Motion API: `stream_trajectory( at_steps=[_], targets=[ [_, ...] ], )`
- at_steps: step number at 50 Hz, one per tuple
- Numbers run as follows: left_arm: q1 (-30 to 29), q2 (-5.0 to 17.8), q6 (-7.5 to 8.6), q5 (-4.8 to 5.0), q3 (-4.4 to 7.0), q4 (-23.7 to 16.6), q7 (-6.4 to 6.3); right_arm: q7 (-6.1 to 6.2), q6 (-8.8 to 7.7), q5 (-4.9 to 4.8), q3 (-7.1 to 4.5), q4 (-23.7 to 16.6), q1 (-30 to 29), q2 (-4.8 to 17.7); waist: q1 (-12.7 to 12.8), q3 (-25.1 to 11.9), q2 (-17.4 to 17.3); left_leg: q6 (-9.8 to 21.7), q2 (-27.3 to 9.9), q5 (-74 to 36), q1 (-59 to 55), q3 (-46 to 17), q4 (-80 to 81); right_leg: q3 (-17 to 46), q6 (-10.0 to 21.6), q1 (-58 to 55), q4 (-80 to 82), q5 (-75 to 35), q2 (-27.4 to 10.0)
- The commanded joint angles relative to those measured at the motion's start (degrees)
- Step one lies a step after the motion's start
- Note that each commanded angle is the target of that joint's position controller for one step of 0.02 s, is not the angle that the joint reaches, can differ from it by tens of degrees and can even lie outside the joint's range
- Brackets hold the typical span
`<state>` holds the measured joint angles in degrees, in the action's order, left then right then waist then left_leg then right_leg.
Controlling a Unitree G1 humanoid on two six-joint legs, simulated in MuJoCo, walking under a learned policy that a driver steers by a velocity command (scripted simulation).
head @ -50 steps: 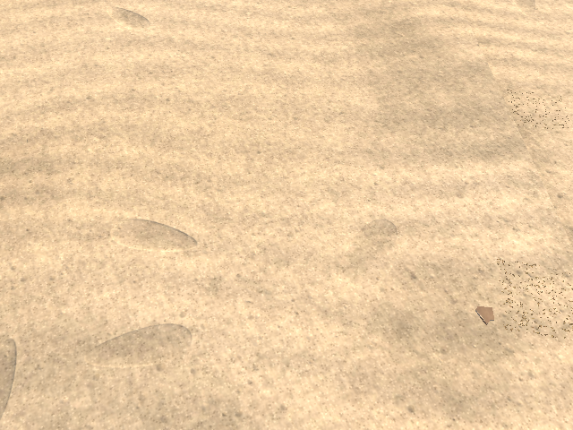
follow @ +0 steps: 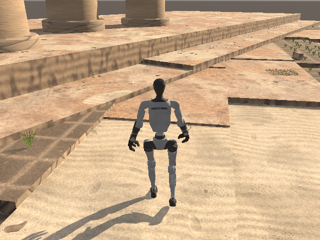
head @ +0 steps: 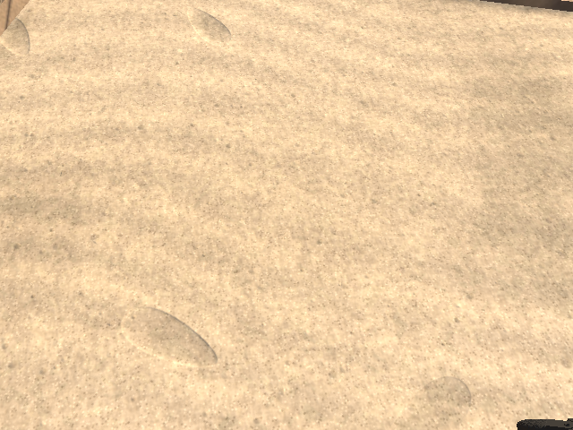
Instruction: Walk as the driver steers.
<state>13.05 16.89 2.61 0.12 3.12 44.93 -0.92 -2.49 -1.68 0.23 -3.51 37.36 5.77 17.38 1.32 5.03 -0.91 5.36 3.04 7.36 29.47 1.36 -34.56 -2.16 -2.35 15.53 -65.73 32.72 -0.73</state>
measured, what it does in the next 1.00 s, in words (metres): steps on the spot, turning left: right foot, then left foot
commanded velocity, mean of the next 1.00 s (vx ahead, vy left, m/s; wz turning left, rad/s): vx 0.04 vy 0.00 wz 0.45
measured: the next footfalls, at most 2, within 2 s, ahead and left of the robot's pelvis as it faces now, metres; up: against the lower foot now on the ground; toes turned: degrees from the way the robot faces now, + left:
right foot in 0.40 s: +0.19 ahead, -0.15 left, +0.00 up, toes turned +20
left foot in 0.80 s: +0.06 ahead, +0.09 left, +0.00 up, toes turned +25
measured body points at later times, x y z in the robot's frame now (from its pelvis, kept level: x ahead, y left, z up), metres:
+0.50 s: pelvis +0.09 -0.05 +0.02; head +0.13 -0.06 +0.47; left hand +0.15 +0.26 -0.07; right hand +0.34 -0.28 -0.08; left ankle +0.07 +0.06 -0.66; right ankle +0.15 -0.16 -0.72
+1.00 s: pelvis +0.07 -0.02 +0.02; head +0.08 +0.00 +0.47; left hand +0.05 +0.28 -0.10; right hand +0.34 -0.16 -0.06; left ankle +0.03 +0.07 -0.72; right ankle +0.13 -0.17 -0.68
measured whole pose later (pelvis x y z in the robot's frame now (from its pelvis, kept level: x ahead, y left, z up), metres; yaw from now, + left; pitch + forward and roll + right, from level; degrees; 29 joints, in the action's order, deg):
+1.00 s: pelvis +0.07 -0.02 +0.02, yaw +27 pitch +0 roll +0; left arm 10.9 17.4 -1.3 -0.2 3.5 45.3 -1.2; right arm 0.3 1.0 1.0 -1.5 38.6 7.6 12.7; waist 1.0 1.7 2.3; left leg 2.0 2.2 14.1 13.3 -1.5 -27.0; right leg 0.7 -5.4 20.2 -45.2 25.9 -3.5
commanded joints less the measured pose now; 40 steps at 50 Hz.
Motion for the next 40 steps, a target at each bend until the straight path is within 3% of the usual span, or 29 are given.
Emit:
stream_trajectory(
  at_steps=[1,2,3,5,8,11,14,17,19,20,21,22,23,24,26,29,31,33,37,39,40],
  targets=[
    [-0.49,7.53,0.87,0.23,1.39,-5.45,-0.38,0.82,-0.19,-1.27,-2.83,-3.49,6.15,8.66,-3.24,-15.89,2.59,12.92,-17.17,-24.91,-30.96,-24.9,12.37,7.37,-0.37,23.75,-10.13,-3.31,-1.63],
    [-0.51,7.97,0.07,-0.42,1.66,-5.55,-1.05,1.27,0.16,-1.29,-2.57,-3.81,4.23,7.71,-1.69,-13.06,1.19,11.88,-15.62,-22.36,-24.06,-22.87,13.87,7.57,-0.7,21.17,-6.45,-5.82,-2.71],
    [0.32,8.08,-0.77,-0.44,1.83,-5.52,-1.14,1.5,0.48,-0.48,-2.52,-4.24,3.39,7.69,-0.25,-12.1,-1.01,11.18,-14.07,-20.85,-18.73,-21.7,15.36,7.58,-0.82,17.17,-4.47,-7.27,-2.82],
    [1.96,6.41,-1.48,-0.76,1.5,-5.04,-1.45,1.88,0.67,0.23,-2.86,-4.49,2.38,8.38,0.85,-12.25,-2.78,11.07,-12.48,-23.83,-13.88,-19.39,15.81,6.54,-1.85,14.0,0.11,-8.52,-1.78],
    [0.08,5.38,-1.88,-1.03,1.12,-5.39,-1.97,3.08,1.35,-0.23,-3.36,-4.28,3.18,9.64,0.13,-14.12,-3.26,10.27,-11.41,-21.49,-13.66,-19.27,14.88,6.92,-3.26,14.13,7.17,-11.86,-0.76],
    [-3.09,5.23,-2.29,-0.62,1.04,-6.2,-1.83,4.12,2.66,-0.66,-3.36,-4.9,2.28,9.62,-0.86,-13.57,-4.98,8.02,-9.65,-4.84,-12.32,-21.43,15.52,7.87,-3.57,13.46,13.5,-16.32,-0.02],
    [-5.43,5.24,-1.79,-0.34,1.06,-7.02,-1.36,4.35,3.39,-0.44,-3.38,-5.18,2.31,9.49,-1.96,-11.79,-7.28,7.07,-9.07,3.64,-11.73,-24.64,15.48,8.4,-3.12,11.59,20.0,-16.72,1.02],
    [-5.45,5.77,-0.63,-0.01,1.39,-7.34,-0.65,4.07,3.8,-0.61,-3.35,-5.29,3.05,9.13,-2.43,-11.9,-8.81,6.57,-9.6,-1.21,-14.71,-28.61,12.53,8.34,-1.86,8.38,27.52,-14.71,2.17],
    [-2.13,5.88,0.04,0.11,1.86,-6.39,-0.11,4.16,4.25,-1.37,-3.07,-5.66,1.87,8.41,-0.01,-11.71,-8.71,4.4,-7.74,-4.06,-14.39,-29.32,9.02,7.14,-0.09,1.42,40.27,-21.21,2.1],
    [-0.67,8.3,0.13,-0.47,2.64,-6.14,-0.18,4.25,4.36,-1.5,-2.57,-5.72,3.28,6.71,-0.17,-12.14,-5.55,1.62,-4.91,2.25,-10.89,-27.06,4.7,10.58,2.01,-4.6,44.79,-25.56,-3.55],
    [-3.17,13.94,-0.54,-1.82,3.79,-7.1,-0.58,4.01,4.21,-1.2,-1.95,-6.36,6.91,4.0,-4.35,-11.48,10.48,-2.35,3.45,19.97,-1.42,-16.28,-6.73,23.48,8.94,-9.5,46.27,-36.29,-16.44],
    [-2.38,12.44,-0.84,-3.32,3.76,-7.08,-0.39,3.85,3.48,-0.86,-3.1,-7.0,5.38,7.98,-2.22,-10.18,17.53,-5.3,5.51,29.56,5.38,-10.35,-19.96,32.4,16.83,-7.6,48.26,-42.76,-22.78],
    [-4.04,9.62,-0.82,-2.84,2.97,-8.19,-0.54,3.72,3.34,-0.7,-4.33,-5.88,6.42,11.38,-2.49,-9.91,12.19,-6.84,2.53,26.72,5.81,-11.09,-28.67,28.91,17.4,-7.05,47.11,-43.33,-22.25],
    [-6.01,7.5,-0.97,-1.98,2.48,-8.59,-0.75,3.82,3.86,-1.13,-4.68,-4.45,7.11,11.27,-3.04,-9.01,8.93,-7.93,1.8,23.33,5.94,-10.22,-32.06,22.82,14.91,-6.62,45.91,-42.32,-18.42],
    [-7.38,5.98,-1.38,-0.62,1.93,-8.98,-1.16,4.08,5.21,-1.19,-4.15,-3.49,7.86,8.48,-2.75,-7.63,8.14,-10.01,0.76,18.62,7.33,-8.82,-36.75,15.85,12.73,-7.34,45.06,-41.89,-14.6],
    [-5.34,6.63,-2.4,-1.13,2.2,-8.52,-1.71,3.74,5.42,-1.95,-3.09,-5.61,3.77,5.46,-0.43,-7.09,10.67,-11.44,-0.84,15.36,7.47,-4.38,-30.09,10.17,13.38,-9.95,46.16,-41.52,-12.67],
    [-3.69,7.74,-2.85,-1.12,2.64,-7.89,-1.72,3.51,5.18,-1.48,-2.37,-6.78,1.65,4.08,0.97,-8.78,11.47,-11.6,-2.02,16.87,4.1,-3.85,-23.29,9.75,14.42,-11.8,45.49,-43.0,-13.67],
    [-4.38,9.21,-3.05,-0.7,3.14,-7.77,-1.2,3.1,5.0,-1.01,-1.73,-7.16,1.43,3.17,1.07,-9.95,12.23,-10.75,-2.68,18.38,-2.0,-2.36,-16.04,8.67,14.89,-10.46,45.11,-44.42,-14.47],
    [-5.0,10.04,-3.1,0.88,3.22,-6.71,-0.23,2.54,5.06,-0.96,-1.96,-5.74,4.17,4.02,-0.02,-9.94,12.47,-8.16,-1.85,12.54,-10.93,0.11,-0.06,8.93,14.55,-9.02,42.87,-43.31,-15.16],
    [-3.2,8.1,-2.91,1.71,2.38,-5.0,-0.11,2.35,4.87,-0.65,-2.0,-4.12,7.11,4.2,-1.72,-9.47,9.86,-4.91,-1.44,-0.5,-21.52,-0.02,15.49,6.78,10.09,-3.86,39.74,-37.78,-12.96],
    [-0.81,5.2,-2.42,0.07,1.36,-4.49,0.3,2.8,4.83,-0.38,-2.33,-4.49,7.92,6.88,-0.49,-12.28,1.86,-2.82,-8.66,-11.85,-30.55,-9.41,15.61,3.16,4.88,2.35,33.54,-26.66,-9.37]
  ],
)
Velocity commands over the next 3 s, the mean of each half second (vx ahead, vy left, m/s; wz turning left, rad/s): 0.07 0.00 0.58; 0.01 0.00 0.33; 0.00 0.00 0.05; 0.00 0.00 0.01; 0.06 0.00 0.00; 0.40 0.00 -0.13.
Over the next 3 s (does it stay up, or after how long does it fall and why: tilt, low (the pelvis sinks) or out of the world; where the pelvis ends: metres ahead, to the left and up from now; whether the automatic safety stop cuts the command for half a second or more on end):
stays up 0.30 0.05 0.00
